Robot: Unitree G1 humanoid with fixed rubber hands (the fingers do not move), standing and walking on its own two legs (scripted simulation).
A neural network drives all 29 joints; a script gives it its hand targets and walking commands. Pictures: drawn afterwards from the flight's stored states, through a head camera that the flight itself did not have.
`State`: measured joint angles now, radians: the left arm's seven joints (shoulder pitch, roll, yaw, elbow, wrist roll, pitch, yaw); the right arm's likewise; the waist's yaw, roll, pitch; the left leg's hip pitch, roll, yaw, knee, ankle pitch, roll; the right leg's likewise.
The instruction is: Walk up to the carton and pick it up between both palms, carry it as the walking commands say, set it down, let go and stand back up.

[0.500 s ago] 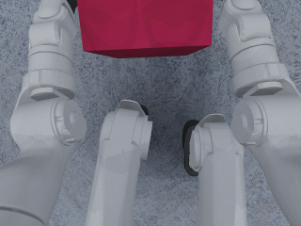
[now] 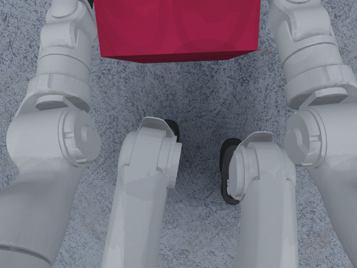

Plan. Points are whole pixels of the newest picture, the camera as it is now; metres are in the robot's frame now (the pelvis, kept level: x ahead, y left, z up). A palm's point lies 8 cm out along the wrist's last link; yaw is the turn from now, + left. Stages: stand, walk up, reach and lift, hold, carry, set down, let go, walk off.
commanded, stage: set down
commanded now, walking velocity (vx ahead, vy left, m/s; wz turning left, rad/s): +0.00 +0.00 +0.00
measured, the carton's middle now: out of the picture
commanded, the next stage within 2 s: let go in 1.64 s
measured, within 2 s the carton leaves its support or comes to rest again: neither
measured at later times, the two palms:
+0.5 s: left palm out of the picture +0.51 +0.29 -0.16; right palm out of the picture +0.57 -0.08 -0.16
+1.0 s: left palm out of the picture +0.51 +0.31 -0.02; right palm out of the picture +0.58 -0.08 -0.02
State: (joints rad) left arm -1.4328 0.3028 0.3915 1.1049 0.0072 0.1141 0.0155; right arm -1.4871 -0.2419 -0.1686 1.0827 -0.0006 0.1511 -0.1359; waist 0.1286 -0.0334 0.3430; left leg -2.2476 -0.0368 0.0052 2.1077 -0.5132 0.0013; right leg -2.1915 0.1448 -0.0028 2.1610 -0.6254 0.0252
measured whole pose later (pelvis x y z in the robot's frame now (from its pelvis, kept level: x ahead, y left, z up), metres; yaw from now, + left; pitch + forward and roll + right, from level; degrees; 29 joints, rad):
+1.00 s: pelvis -0.02 +0.01 +0.12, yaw +2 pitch +31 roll -3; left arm -1.43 0.44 0.24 0.78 -0.16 0.30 0.05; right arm -1.49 -0.39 -0.15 0.82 0.13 0.32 -0.12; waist 0.11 -0.02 0.52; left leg -1.84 -0.07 -0.02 1.74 -0.43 0.02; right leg -1.76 0.08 -0.01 1.78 -0.55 0.02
